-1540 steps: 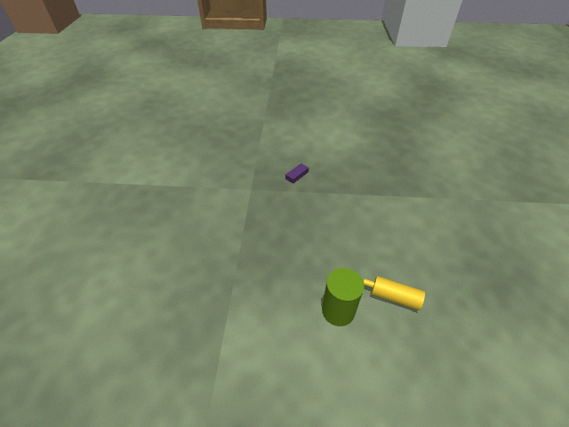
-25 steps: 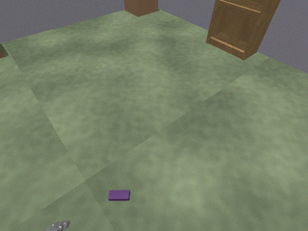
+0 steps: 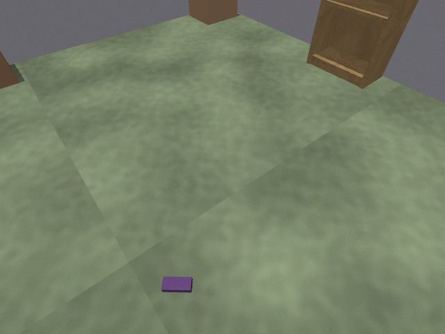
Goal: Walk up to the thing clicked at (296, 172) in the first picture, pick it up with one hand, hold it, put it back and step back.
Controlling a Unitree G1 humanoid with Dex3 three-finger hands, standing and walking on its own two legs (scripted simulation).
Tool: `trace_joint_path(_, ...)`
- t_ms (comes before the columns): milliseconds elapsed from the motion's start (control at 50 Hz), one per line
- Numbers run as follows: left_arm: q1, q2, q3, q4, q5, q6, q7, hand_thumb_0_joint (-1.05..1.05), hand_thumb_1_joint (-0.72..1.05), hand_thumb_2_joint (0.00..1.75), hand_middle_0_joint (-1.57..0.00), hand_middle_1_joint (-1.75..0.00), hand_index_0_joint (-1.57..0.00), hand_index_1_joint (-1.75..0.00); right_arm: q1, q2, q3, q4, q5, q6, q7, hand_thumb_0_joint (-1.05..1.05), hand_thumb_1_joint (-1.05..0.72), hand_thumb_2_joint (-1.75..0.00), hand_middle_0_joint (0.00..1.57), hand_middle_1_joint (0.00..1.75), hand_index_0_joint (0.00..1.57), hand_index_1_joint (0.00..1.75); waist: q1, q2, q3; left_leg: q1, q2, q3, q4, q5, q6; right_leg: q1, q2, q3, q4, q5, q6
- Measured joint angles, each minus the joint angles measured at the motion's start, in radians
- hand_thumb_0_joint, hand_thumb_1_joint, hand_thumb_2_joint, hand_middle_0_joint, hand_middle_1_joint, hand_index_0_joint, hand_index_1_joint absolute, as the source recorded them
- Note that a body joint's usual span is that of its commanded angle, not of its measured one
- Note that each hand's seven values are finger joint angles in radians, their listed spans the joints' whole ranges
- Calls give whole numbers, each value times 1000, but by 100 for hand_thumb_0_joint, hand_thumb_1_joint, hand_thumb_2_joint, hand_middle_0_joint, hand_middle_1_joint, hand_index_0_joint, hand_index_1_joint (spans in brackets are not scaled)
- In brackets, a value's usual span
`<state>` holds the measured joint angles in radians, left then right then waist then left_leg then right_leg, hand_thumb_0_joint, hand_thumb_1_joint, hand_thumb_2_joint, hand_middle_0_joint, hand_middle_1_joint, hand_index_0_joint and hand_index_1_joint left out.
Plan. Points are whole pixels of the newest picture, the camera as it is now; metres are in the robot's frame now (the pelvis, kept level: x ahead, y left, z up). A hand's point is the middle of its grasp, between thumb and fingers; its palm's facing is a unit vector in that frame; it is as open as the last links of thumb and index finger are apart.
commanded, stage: stand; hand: left
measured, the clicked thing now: (177, 284) +0.45 +0.23 -0.77
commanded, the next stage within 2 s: none
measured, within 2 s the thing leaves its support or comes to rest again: neither
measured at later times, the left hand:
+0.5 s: hand out of the picture +0.10 +0.25 -0.15, palm faces -0.03 -0.94 -0.34, open 7.4 cm
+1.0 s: hand out of the picture +0.09 +0.25 -0.15, palm faces -0.02 -0.94 -0.34, open 7.4 cm
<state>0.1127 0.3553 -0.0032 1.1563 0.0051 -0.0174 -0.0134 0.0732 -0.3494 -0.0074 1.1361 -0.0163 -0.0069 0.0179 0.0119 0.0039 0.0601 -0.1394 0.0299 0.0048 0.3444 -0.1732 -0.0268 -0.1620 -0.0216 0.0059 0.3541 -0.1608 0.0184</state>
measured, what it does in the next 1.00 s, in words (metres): stands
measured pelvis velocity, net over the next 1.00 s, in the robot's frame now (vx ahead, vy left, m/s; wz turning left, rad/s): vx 0.02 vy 0.00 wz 0.00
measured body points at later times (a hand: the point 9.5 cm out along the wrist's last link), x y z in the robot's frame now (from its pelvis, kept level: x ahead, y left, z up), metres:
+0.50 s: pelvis +0.01 +0.00 +0.00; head +0.02 +0.00 +0.45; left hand +0.10 +0.30 -0.13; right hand +0.09 -0.31 -0.13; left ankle +0.01 +0.14 -0.75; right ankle +0.02 -0.13 -0.75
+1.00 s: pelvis +0.02 +0.00 +0.00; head +0.03 +0.00 +0.45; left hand +0.09 +0.30 -0.13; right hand +0.10 -0.30 -0.13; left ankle +0.01 +0.14 -0.75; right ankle +0.02 -0.13 -0.75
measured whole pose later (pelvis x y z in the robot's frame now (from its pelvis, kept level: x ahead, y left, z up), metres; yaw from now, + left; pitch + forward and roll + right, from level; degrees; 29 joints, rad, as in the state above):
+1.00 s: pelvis +0.02 +0.00 +0.00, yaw +0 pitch -2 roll +0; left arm 0.10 0.35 0.00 1.13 0.00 -0.01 -0.01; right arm 0.09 -0.35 0.00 1.13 -0.01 0.00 0.01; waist 0.00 0.00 0.06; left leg -0.10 0.04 0.00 0.32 -0.19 -0.03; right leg -0.12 -0.02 0.00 0.33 -0.18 0.01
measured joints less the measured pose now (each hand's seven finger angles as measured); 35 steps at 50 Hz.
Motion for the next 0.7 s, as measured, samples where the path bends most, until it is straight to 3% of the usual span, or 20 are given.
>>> trace_joint_path(700,-15,-1,-1,-26,-2,3,5,0,90,90,-20,-30,-20,-30,20,-4,6,3,4,4,-9,1,-91,-90,20,30,20,30,-16,-4,-3,35,7,1,-24,-11,-5,33,6,0,-21,-11,-4)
